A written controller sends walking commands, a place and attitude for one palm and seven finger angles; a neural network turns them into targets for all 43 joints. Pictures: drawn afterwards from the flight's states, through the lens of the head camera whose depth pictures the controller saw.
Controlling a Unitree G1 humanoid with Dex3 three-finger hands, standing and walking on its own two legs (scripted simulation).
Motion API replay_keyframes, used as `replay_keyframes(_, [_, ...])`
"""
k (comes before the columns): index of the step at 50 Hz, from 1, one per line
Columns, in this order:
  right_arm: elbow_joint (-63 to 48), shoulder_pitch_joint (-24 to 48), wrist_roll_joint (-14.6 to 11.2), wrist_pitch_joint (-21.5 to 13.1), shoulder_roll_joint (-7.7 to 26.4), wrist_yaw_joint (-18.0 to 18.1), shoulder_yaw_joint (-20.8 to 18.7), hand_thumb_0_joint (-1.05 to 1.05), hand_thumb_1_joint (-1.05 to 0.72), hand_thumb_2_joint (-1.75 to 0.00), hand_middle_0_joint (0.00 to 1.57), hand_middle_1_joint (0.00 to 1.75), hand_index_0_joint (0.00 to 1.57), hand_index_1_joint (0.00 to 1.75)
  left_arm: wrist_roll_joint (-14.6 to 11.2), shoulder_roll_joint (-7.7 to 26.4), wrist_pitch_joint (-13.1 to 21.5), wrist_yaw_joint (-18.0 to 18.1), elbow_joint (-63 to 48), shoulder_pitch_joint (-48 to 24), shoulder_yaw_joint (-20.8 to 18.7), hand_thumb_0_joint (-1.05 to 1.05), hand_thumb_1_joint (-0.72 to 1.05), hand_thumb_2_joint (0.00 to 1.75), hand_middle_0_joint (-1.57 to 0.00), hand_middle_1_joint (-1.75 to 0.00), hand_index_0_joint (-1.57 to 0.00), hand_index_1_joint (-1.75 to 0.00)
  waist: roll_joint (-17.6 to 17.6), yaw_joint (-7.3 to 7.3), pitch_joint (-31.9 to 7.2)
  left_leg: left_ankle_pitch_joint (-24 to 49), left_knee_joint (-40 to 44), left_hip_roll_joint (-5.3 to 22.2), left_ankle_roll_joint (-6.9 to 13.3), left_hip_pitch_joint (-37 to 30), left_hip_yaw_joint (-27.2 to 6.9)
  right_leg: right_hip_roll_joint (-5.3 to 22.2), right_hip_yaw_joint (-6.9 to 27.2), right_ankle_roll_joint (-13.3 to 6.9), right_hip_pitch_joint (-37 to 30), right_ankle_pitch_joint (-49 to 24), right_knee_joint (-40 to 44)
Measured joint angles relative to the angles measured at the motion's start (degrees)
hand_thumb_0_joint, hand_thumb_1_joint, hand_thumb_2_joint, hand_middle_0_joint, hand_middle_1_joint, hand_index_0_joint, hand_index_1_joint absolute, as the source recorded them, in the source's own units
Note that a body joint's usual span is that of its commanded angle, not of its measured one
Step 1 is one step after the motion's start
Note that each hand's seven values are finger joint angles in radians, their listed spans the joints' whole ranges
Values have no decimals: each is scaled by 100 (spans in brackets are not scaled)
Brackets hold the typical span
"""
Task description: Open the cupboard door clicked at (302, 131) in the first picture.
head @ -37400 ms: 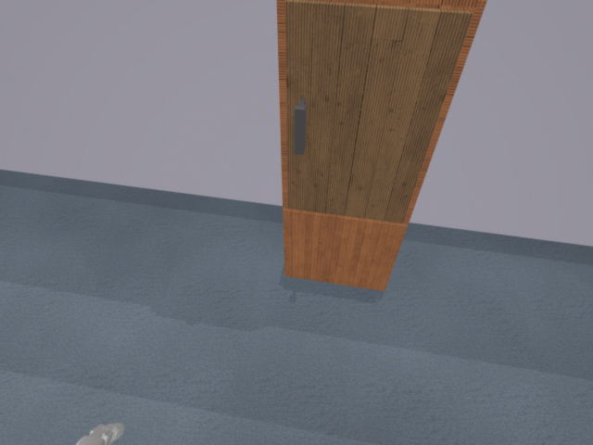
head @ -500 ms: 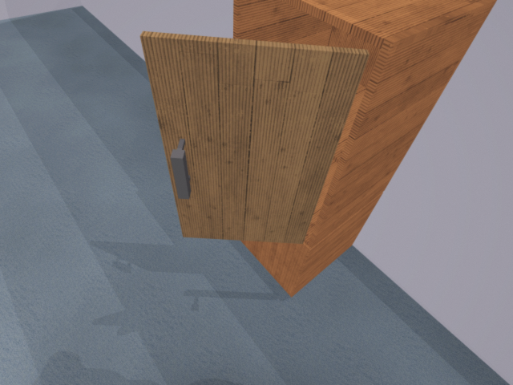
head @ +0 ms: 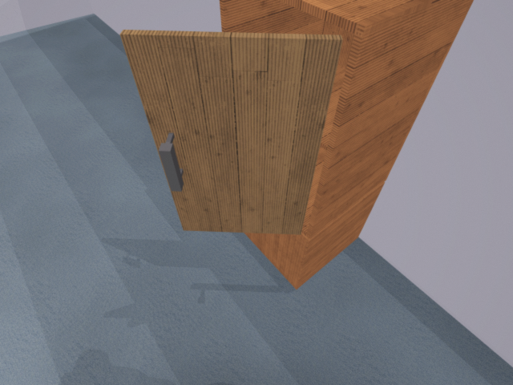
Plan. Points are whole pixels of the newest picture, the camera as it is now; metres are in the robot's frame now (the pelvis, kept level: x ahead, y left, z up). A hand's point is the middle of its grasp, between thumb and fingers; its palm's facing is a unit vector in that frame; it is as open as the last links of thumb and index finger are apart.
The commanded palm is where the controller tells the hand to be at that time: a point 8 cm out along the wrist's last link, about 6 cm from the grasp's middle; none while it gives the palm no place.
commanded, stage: come to a stop and stand still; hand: left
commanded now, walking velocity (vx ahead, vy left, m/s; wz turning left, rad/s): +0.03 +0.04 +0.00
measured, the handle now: (174, 162) +0.56 +0.22 -0.02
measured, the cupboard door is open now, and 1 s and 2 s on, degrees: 49 49 49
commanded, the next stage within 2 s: look again from close up in 0.94 s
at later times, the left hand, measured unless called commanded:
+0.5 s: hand out of the picture -0.05 +0.19 -0.17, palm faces +0.06 -0.99 -0.14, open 7.4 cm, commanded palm none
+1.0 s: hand out of the picture +0.00 +0.19 -0.17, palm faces +0.03 -0.99 -0.16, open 7.4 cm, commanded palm none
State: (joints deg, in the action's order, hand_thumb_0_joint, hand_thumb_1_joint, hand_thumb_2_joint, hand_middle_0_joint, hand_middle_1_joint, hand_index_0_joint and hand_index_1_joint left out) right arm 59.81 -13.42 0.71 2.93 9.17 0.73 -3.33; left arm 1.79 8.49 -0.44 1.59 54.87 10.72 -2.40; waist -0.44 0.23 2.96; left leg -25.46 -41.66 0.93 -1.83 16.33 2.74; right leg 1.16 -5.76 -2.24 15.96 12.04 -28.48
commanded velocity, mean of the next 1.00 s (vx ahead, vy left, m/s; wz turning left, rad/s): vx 0.00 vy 0.00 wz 0.00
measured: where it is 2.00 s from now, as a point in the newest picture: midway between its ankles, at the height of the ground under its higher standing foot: outside the picture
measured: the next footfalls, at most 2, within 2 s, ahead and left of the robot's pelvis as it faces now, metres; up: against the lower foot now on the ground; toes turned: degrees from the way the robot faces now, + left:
left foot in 0.06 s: +0.01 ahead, +0.12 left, +0.00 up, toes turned +2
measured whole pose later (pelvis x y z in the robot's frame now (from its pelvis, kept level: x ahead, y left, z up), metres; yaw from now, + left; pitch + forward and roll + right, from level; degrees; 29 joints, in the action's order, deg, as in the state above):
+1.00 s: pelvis +0.02 +0.03 +0.01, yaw -2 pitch -1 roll +0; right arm 65.7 -19.0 0.6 -1.0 5.1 2.4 0.0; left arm 1.0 6.5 0.1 2.3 65.2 17.7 -0.6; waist 0.4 0.4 1.5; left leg -16.9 -22.3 -1.3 2.7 4.5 5.7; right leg 3.0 -3.4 1.3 12.2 11.2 -24.6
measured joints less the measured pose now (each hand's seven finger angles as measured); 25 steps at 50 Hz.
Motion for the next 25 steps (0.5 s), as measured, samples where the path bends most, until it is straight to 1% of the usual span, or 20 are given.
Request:
replay_keyframes(2, [-11,-43,-5,-47,-25,4,28,0,-91,-90,20,30,19,30,-21,32,-12,-10,33,15,-13,0,92,89,-20,-30,-20,-30,66,24,-30,359,799,-7,21,-361,33,34,-15,44,67,-9,-63])
replay_keyframes(3, [-15,-73,-3,-86,-31,11,42,0,-91,-90,20,30,19,30,-40,45,-32,-13,62,25,-21,0,92,89,-20,-30,-20,-30,78,19,-46,660,1164,-5,96,-510,28,42,-36,75,110,7,-129])
replay_keyframes(4, [10,-81,10,-115,-66,22,55,0,-91,-90,20,30,19,30,-61,73,-63,-17,116,25,-35,0,92,89,-20,-30,-20,-30,156,31,-30,839,1257,-57,197,-553,55,94,-14,108,114,15,-169])
replay_keyframes(5, [27,-106,27,-124,-92,27,78,0,-91,-90,20,30,19,30,-76,91,-97,-22,172,49,-43,0,91,89,-20,-30,-20,-30,208,59,-37,882,1282,-88,267,-584,86,117,17,143,79,-14,-128])
replay_keyframes(7, [73,-176,53,-109,-118,28,116,0,-91,-90,20,30,19,30,-67,121,-146,-18,268,152,-58,0,92,89,-20,-30,-20,-30,250,102,-110,880,1365,-114,338,-647,133,131,59,205,0,-111,30])
replay_keyframes(12, [187,-276,52,-108,-139,29,174,1,-92,-90,20,30,19,30,-36,152,-140,-40,540,453,-2,0,92,89,-20,-30,-20,-30,249,143,-197,964,1603,-191,396,-788,176,186,105,264,-129,-252,260])
replay_keyframes(19, [303,-339,19,-190,-158,52,233,1,-92,-90,20,30,20,30,-50,17,-73,-24,907,858,103,1,91,89,-20,-30,-19,-30,173,140,-181,1041,1812,-240,455,-877,210,212,140,326,-220,-354,490])
replay_keyframes(25, [410,-393,-9,-270,-232,83,291,1,-92,-90,20,30,19,30,-67,-150,-22,-6,1090,1000,178,1,91,89,-20,-30,-19,-30,151,117,-130,1041,1907,-266,482,-956,235,229,169,361,-273,-346,547])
